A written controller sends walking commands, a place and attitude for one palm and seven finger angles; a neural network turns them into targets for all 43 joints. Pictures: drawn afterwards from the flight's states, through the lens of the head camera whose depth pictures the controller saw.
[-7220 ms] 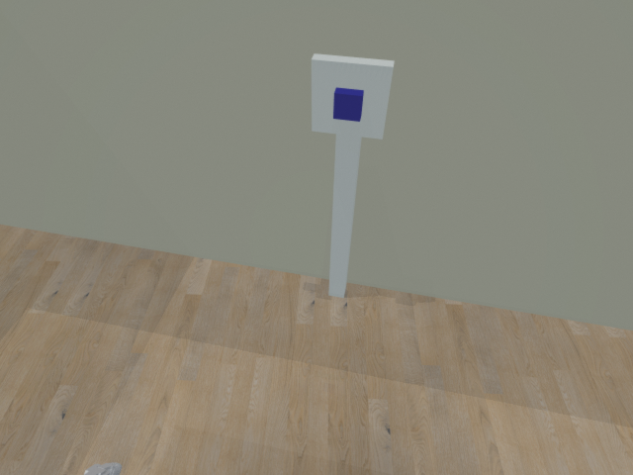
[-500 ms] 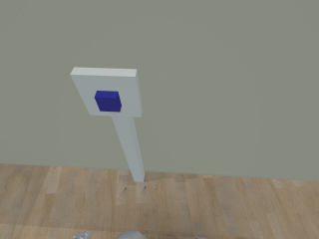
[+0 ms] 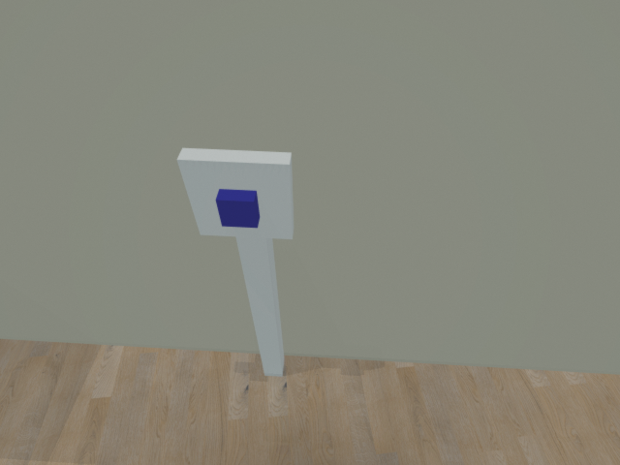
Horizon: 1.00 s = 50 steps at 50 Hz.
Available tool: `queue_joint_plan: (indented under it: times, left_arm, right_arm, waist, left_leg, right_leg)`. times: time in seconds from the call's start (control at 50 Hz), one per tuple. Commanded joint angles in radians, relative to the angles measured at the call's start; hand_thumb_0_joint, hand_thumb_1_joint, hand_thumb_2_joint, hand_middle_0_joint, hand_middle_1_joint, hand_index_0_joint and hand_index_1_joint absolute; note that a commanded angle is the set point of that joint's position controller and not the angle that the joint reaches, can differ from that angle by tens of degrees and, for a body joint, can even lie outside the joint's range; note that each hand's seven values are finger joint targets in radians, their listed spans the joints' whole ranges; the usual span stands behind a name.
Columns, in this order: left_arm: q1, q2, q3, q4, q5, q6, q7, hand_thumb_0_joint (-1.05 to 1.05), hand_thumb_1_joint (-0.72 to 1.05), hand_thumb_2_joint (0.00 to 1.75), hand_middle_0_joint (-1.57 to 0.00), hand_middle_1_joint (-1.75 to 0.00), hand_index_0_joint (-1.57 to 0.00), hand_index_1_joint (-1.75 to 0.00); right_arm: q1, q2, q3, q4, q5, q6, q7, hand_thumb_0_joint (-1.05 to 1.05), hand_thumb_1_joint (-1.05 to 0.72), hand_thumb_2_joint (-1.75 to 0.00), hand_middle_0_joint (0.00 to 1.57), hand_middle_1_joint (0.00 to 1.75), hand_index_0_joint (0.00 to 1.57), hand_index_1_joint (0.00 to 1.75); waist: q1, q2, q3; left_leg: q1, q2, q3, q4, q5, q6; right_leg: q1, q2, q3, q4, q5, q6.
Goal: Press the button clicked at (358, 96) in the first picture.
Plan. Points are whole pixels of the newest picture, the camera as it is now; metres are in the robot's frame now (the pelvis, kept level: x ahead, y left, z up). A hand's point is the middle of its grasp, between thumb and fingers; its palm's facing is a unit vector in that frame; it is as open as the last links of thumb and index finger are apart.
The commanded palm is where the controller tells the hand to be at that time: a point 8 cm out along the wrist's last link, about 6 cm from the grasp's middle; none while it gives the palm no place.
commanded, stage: look again from close up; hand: left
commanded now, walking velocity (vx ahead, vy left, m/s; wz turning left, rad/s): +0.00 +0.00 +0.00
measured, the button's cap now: (239, 207) +0.49 +0.15 +0.05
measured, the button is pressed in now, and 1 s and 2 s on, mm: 0 0 0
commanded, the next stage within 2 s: raise the hand and make a fist in 0.52 s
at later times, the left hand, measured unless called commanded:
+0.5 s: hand out of the picture -0.01 +0.16 -0.18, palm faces +0.02 -0.98 -0.20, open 7.3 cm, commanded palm none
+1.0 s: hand (206, 451) +0.15 +0.14 -0.05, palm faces +0.01 -1.00 +0.01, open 5.7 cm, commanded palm +0.11 +0.21 -0.05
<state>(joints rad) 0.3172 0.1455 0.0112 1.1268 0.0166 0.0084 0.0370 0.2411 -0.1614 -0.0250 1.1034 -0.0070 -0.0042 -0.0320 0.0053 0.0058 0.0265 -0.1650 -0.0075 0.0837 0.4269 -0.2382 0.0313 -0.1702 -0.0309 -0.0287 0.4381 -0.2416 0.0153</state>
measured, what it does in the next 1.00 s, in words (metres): lowers itself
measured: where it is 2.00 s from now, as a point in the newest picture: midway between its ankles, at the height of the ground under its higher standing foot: outside the picture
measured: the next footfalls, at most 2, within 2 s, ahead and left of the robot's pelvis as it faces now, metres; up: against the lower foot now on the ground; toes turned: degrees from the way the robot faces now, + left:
none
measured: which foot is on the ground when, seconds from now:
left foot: down 0.00-1.00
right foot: down 0.00-1.00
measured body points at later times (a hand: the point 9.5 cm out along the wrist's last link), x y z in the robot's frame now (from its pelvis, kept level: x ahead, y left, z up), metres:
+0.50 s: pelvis -0.01 -0.01 +0.00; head +0.00 -0.02 +0.45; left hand -0.01 +0.21 -0.16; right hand -0.01 -0.23 -0.17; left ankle +0.00 +0.09 -0.74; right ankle +0.00 -0.13 -0.74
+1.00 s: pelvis -0.01 -0.04 -0.07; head +0.03 -0.02 +0.37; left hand +0.15 +0.20 -0.05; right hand +0.24 -0.29 -0.10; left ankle +0.00 +0.09 -0.74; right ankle +0.00 -0.13 -0.74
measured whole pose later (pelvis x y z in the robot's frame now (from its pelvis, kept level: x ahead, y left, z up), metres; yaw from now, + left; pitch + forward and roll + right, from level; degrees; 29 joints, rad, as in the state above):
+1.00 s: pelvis -0.01 -0.04 -0.07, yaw +2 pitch +12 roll +1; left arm 0.52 0.16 0.14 0.11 -0.25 -0.56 -0.36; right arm 0.10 -0.26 -0.10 0.53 0.02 -0.24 0.00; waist 0.01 -0.05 -0.15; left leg -0.75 0.03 0.03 1.05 -0.50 -0.02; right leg -0.75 -0.02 -0.07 1.07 -0.53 -0.04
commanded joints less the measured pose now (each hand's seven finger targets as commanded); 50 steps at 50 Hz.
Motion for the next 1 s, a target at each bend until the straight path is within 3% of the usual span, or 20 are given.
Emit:
queue_joint_plan:
  times: [0.0, 0.02, 0.04, 0.06, 0.1, 0.24, 0.58, 0.6, 0.62, 0.64, 0.66, 0.68, 0.7, 0.72, 0.74, 0.76, 0.8, 0.88, 0.92, 0.98]
  left_arm:
    - [0.041, 0.075, 0.004, -0.026, 0.0, -0.016, 0.002, 0.0, 0.9, 0.9, -0.2, -0.3, -0.2, -0.3]
    - [0.093, 0.111, -0.009, -0.013, 0.015, -0.045, 0.038, 0.0, 0.9, 0.9, -0.2, -0.3, -0.2, -0.3]
    - [0.053, 0.137, -0.001, -0.06, 0.003, -0.048, 0.031, 0.0, 0.9, 0.9, -0.2, -0.3, -0.2, -0.3]
    - [0.025, 0.15, 0.0, -0.078, 0.004, -0.054, 0.021, 0.0, 0.9, 0.9, -0.2, -0.3, -0.2, -0.3]
    - [0.028, 0.134, -0.002, -0.087, 0.003, -0.044, 0.008, 0.0, 0.9, 0.9, -0.2, -0.3, -0.2, -0.3]
    - [0.053, 0.091, -0.015, -0.082, 0.0, -0.037, -0.001, 0.0, 0.9, 0.9, -0.2, -0.3, -0.2, -0.3]
    - [0.025, 0.109, -0.009, -0.065, -0.005, -0.043, -0.002, 0.0, 0.9, 0.9, -0.2, -0.3, -0.2, -0.3]
    - [0.116, 0.135, -0.003, -0.028, 0.002, -0.046, 0.034, 0.0, 0.9, 0.9, -0.2, -0.3, -0.2, -0.3]
    - [-0.636, 0.354, 0.12, -1.626, -0.23, -0.271, 0.031, 0.0, 0.9, 0.9, -0.23, -0.33, -0.23, -0.33]
    - [-0.198, 0.323, 0.149, -1.389, -0.141, -0.229, 0.088, 0.0, 0.9, 0.9, -0.25, -0.36, -0.25, -0.36]
    - [0.1, 0.057, -0.003, -1.168, -0.161, -0.088, 0.115, 0.0, 0.9, 0.9, -0.28, -0.39, -0.28, -0.39]
    - [0.079, -0.004, -0.031, -1.177, -0.194, -0.076, 0.097, 0.0, 0.9, 0.9, -0.31, -0.42, -0.31, -0.42]
    - [0.006, 0.056, 0.01, -1.224, -0.199, -0.127, 0.082, 0.0, 0.9, 0.9, -0.34, -0.45, -0.34, -0.45]
    - [0.055, 0.065, 0.044, -1.152, -0.191, -0.178, 0.057, 0.0, 0.9, 0.9, -0.36, -0.48, -0.36, -0.48]
    - [0.198, 0.014, 0.051, -1.041, -0.202, -0.233, 0.014, 0.0, 0.9, 0.9, -0.39, -0.51, -0.39, -0.51]
    - [0.323, -0.018, 0.044, -0.961, -0.21, -0.291, -0.046, 0.0, 0.9, 0.9, -0.42, -0.54, -0.42, -0.54]
    - [0.439, -0.004, 0.106, -0.953, -0.244, -0.445, -0.174, 0.0, 0.9, 0.9, -0.47, -0.6, -0.47, -0.6]
    - [0.427, 0.137, 0.234, -1.041, -0.268, -0.673, -0.405, 0.0, 0.9, 0.9, -0.58, -0.72, -0.58, -0.72]
    - [0.376, 0.153, 0.268, -1.143, -0.304, -0.649, -0.426, 0.0, 0.9, 0.9, -0.64, -0.78, -0.64, -0.78]
    - [0.247, 0.171, 0.282, -1.354, -0.338, -0.615, -0.394, 0.0, 0.9, 0.9, -0.72, -0.87, -0.72, -0.87]
  right_arm:
    - [0.075, -0.074, -0.001, -0.002, -0.001, -0.005, 0.0, 0.0, -0.9, -0.9, 0.2, 0.3, 0.2, 0.3]
    - [0.001, -0.127, 0.008, -0.082, 0.004, -0.022, 0.016, 0.0, -0.9, -0.9, 0.2, 0.3, 0.2, 0.3]
    - [0.048, -0.08, 0.01, -0.104, -0.003, -0.015, 0.021, 0.0, -0.9, -0.9, 0.2, 0.3, 0.2, 0.3]
    - [0.052, -0.086, 0.017, -0.095, -0.015, -0.014, 0.029, 0.0, -0.9, -0.9, 0.2, 0.3, 0.2, 0.3]
    - [0.084, -0.09, 0.014, -0.11, -0.015, -0.015, 0.024, 0.0, -0.9, -0.9, 0.2, 0.3, 0.2, 0.3]
    - [0.096, -0.096, 0.02, -0.108, -0.009, -0.021, 0.019, 0.0, -0.9, -0.9, 0.2, 0.3, 0.2, 0.3]
    - [0.099, -0.079, 0.029, -0.034, -0.007, -0.032, 0.008, 0.0, -0.9, -0.9, 0.2, 0.3, 0.2, 0.3]
    - [-0.026, -0.121, 0.011, -0.095, 0.007, -0.024, 0.016, 0.0, -0.9, -0.9, 0.2, 0.3, 0.2, 0.3]
    - [0.005, -0.28, -0.011, -0.467, 0.053, -0.18, -0.034, 0.0, -0.9, -0.9, 0.2, 0.3, 0.2, 0.3]
    - [-0.078, -0.18, 0.015, -0.393, 0.047, -0.271, -0.075, 0.0, -0.9, -0.9, 0.2, 0.3, 0.2, 0.3]
    - [-0.085, -0.142, -0.003, -0.386, 0.061, -0.296, -0.069, 0.0, -0.9, -0.9, 0.2, 0.3, 0.2, 0.3]
    - [-0.051, -0.164, 0.001, -0.376, 0.073, -0.305, -0.065, 0.0, -0.9, -0.9, 0.2, 0.3, 0.2, 0.3]
    - [-0.074, -0.194, -0.017, -0.429, 0.061, -0.324, -0.061, 0.0, -0.9, -0.9, 0.2, 0.3, 0.2, 0.3]
    - [-0.054, -0.209, -0.034, -0.439, 0.04, -0.329, -0.054, 0.0, -0.9, -0.9, 0.2, 0.3, 0.2, 0.3]
    - [-0.064, -0.2, -0.045, -0.467, 0.027, -0.33, -0.041, 0.0, -0.9, -0.9, 0.2, 0.3, 0.2, 0.3]
    - [-0.084, -0.195, -0.056, -0.503, 0.028, -0.332, -0.022, 0.0, -0.9, -0.9, 0.2, 0.3, 0.2, 0.3]
    - [-0.112, -0.188, -0.08, -0.558, 0.018, -0.322, 0.008, 0.0, -0.9, -0.9, 0.2, 0.3, 0.2, 0.3]
    - [-0.154, -0.19, -0.104, -0.657, 0.023, -0.299, 0.052, 0.0, -0.9, -0.9, 0.2, 0.3, 0.2, 0.3]
    - [-0.171, -0.183, -0.1, -0.714, 0.029, -0.276, 0.04, 0.0, -0.9, -0.9, 0.2, 0.3, 0.2, 0.3]
    - [-0.13, -0.175, -0.096, -0.745, 0.029, -0.246, 0.02, 0.0, -0.9, -0.9, 0.2, 0.3, 0.2, 0.3]
  waist:
    - [-0.01, -0.034, 0.068]
    - [0.019, -0.077, 0.118]
    - [-0.022, -0.03, 0.047]
    - [-0.017, 0.04, 0.057]
    - [-0.027, 0.1, 0.056]
    - [-0.005, -0.041, 0.078]
    - [-0.005, -0.011, 0.028]
    - [0.048, -0.065, 0.071]
    - [-0.106, 0.155, -0.463]
    - [0.008, 0.248, -0.439]
    - [-0.023, 0.206, -0.234]
    - [-0.039, 0.104, -0.089]
    - [-0.069, 0.05, 0.01]
    - [-0.077, -0.058, -0.005]
    - [-0.037, -0.149, 0.01]
    - [-0.001, -0.164, -0.003]
    - [0.054, -0.267, -0.106]
    - [0.07, -0.093, -0.262]
    - [0.074, -0.034, -0.319]
    - [0.037, 0.054, -0.36]
  left_leg:
    - [-0.02, 0.114, -0.118, -0.136, -0.011, -0.007]
    - [-0.114, 0.123, -0.092, 0.045, 0.12, -0.028]
    - [-0.077, 0.08, -0.104, 0.011, -0.044, -0.026]
    - [-0.069, 0.068, -0.098, 0.028, -0.055, -0.028]
    - [-0.123, 0.088, -0.143, -0.036, -0.143, -0.001]
    - [-0.168, 0.098, -0.159, -0.087, -0.159, 0.019]
    - [-0.066, 0.106, -0.102, -0.051, 0.078, 0.002]
    - [-0.125, 0.118, -0.064, 0.129, -0.005, -0.037]
    - [0.146, 0.0, -0.07, -0.002, 0.118, 0.001]
    - [0.146, 0.021, -0.05, -0.008, 0.17, 0.005]
    - [-0.01, 0.038, -0.078, -0.018, 0.088, -0.026]
    - [-0.072, 0.027, -0.09, 0.003, 0.036, -0.023]
    - [-0.123, 0.015, -0.108, 0.055, -0.006, -0.014]
    - [-0.173, 0.008, -0.102, 0.106, -0.021, -0.012]
    - [-0.252, 0.006, -0.102, 0.159, -0.025, -0.019]
    - [-0.303, -0.003, -0.088, 0.213, -0.009, -0.026]
    - [-0.425, -0.012, -0.073, 0.327, 0.022, -0.039]
    - [-0.563, -0.026, -0.057, 0.516, 0.08, -0.043]
    - [-0.584, -0.03, -0.041, 0.549, 0.056, -0.032]
    - [-0.572, -0.012, -0.062, 0.591, 0.035, -0.02]
  right_leg:
    - [-0.069, -0.077, 0.093, -0.123, 0.006, -0.029]
    - [-0.082, -0.102, 0.088, -0.077, 0.215, -0.026]
    - [-0.101, -0.119, 0.131, -0.084, -0.054, -0.056]
    - [-0.153, -0.108, 0.125, -0.079, -0.161, -0.068]
    - [-0.157, -0.065, 0.089, -0.03, -0.21, -0.068]
    - [-0.114, -0.055, 0.086, -0.025, -0.143, -0.059]
    - [-0.058, -0.072, 0.099, -0.051, 0.067, -0.057]
    - [-0.078, -0.129, 0.147, -0.092, 0.265, -0.035]
    - [0.042, -0.03, 0.065, 0.01, 0.194, -0.047]
    - [0.031, 0.018, 0.018, 0.074, 0.101, -0.07]
    - [-0.078, 0.016, -0.045, 0.064, 0.024, -0.051]
    - [-0.134, 0.017, -0.06, 0.05, 0.015, -0.041]
    - [-0.223, 0.019, -0.06, 0.045, -0.029, -0.032]
    - [-0.285, 0.021, -0.07, 0.063, -0.077, -0.026]
    - [-0.338, 0.029, -0.083, 0.107, -0.113, -0.025]
    - [-0.362, 0.027, -0.074, 0.153, -0.11, -0.03]
    - [-0.368, 0.027, -0.052, 0.285, -0.03, -0.032]
    - [-0.372, -0.005, 0.041, 0.473, 0.196, -0.035]
    - [-0.378, -0.007, 0.08, 0.483, 0.14, -0.032]
    - [-0.44, 0.016, 0.091, 0.492, 0.065, -0.028]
